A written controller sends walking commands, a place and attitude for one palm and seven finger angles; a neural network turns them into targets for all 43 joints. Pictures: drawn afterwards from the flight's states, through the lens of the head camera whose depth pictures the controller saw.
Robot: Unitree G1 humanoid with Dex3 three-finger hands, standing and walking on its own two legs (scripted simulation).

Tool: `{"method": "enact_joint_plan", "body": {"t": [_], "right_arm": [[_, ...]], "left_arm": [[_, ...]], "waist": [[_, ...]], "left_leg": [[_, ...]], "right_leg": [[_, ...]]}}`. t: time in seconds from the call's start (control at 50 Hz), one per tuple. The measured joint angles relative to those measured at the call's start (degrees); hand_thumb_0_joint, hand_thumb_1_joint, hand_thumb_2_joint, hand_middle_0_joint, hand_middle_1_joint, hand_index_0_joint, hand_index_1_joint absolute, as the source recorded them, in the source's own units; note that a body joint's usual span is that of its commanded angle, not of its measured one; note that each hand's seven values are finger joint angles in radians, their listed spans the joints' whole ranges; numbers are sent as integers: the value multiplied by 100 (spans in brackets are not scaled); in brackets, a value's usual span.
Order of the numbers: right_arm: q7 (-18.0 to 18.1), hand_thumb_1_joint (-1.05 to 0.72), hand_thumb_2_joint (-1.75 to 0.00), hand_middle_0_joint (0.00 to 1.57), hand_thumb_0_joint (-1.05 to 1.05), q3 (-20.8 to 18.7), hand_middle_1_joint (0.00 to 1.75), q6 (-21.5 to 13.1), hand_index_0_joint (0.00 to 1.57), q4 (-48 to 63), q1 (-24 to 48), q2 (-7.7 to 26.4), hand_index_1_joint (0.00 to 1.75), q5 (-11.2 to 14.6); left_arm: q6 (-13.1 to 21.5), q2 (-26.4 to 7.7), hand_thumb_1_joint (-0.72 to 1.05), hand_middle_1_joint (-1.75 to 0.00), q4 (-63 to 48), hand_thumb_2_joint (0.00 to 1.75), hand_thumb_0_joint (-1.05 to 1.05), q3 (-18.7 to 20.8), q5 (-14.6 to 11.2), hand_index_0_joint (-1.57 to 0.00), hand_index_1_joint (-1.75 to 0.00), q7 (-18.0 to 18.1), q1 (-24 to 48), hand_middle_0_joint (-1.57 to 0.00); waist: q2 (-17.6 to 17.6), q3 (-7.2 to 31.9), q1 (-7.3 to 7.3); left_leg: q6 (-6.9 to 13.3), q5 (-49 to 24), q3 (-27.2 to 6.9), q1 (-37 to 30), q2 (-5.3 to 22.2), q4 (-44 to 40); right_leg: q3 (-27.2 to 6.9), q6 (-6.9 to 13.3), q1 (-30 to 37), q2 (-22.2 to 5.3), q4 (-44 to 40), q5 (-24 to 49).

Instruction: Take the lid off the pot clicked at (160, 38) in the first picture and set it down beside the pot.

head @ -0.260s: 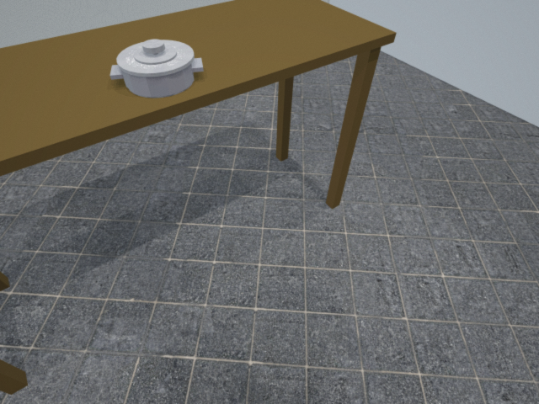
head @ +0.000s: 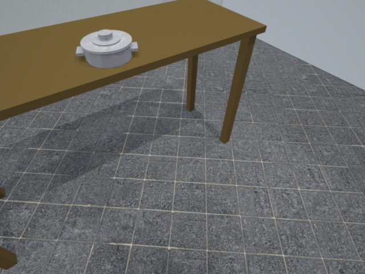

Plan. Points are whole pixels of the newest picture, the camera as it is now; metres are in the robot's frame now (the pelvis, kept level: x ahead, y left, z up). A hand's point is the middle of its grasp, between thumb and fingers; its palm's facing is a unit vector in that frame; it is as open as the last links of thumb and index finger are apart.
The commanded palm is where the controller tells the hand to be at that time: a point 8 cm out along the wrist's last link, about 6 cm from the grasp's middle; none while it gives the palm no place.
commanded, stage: look at it before walking up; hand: left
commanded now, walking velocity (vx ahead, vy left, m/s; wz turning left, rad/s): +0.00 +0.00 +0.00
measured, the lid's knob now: (105, 34) +0.81 +0.32 +0.15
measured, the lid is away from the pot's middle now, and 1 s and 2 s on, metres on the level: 0.00 0.00 0.00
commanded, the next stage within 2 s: walk to a spot facing it in 0.38 s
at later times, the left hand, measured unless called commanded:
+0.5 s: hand out of the picture +0.05 +0.24 -0.16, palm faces -0.02 -0.95 -0.31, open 7.4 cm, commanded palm none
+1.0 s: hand out of the picture +0.04 +0.18 -0.17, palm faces -0.14 -0.95 -0.26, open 7.4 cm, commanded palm none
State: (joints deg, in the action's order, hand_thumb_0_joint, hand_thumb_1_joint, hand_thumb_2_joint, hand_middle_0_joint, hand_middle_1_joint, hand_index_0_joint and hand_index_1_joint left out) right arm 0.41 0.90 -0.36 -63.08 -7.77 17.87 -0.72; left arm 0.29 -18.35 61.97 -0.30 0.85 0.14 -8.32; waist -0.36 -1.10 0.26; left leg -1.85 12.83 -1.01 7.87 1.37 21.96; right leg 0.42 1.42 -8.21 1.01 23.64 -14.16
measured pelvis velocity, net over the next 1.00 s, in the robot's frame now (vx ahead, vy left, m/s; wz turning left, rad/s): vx -0.02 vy -0.01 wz -0.21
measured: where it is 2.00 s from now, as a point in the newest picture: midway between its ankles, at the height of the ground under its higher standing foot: outside the picture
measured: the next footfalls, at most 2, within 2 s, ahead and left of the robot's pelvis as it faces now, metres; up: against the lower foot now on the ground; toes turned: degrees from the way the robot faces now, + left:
left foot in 1.30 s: +0.08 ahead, +0.12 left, +0.00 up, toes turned -23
right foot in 1.76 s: +0.21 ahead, -0.26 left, +0.00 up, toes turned -46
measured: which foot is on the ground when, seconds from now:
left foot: down 0.00-0.86, up 0.88-1.00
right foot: down 0.00-1.00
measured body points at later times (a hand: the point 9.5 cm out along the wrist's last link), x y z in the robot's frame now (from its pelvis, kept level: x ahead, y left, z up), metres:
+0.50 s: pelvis +0.00 +0.01 +0.00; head +0.00 +0.01 +0.45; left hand +0.05 +0.29 -0.14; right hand +0.06 -0.28 -0.14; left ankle -0.01 +0.14 -0.74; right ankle -0.02 -0.10 -0.74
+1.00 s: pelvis -0.02 -0.01 -0.01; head +0.01 -0.04 +0.43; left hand +0.05 +0.23 -0.15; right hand +0.00 -0.27 -0.17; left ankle -0.02 +0.14 -0.68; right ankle -0.02 -0.09 -0.74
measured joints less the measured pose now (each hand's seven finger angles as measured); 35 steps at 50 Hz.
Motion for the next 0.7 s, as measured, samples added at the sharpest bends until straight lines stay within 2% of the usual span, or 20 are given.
{"method": "enact_joint_plan", "body": {"t": [0.52, 0.7], "right_arm": [[2, -91, -90, 20, 0, 4, 30, -4, 20, -80, -79, -55, 30, 12], [97, -91, -90, 20, 0, -116, 30, 82, 20, 312, -106, -284, 30, -4]], "left_arm": [[-2, 22, 90, -30, 83, 90, 1, -3, 1, -20, -30, 6, -146, -21], [-253, 186, 90, -30, -212, 90, 1, 109, 21, -20, -30, 14, -430, -20]], "waist": [[-31, -2, 24], [-71, -49, 103]], "left_leg": [[41, -61, 9, -33, -35, -82], [35, 238, 430, 232, 95, 442]], "right_leg": [[-10, -47, 53, -36, -125, 82], [-423, -51, -434, 104, 498, -86]]}}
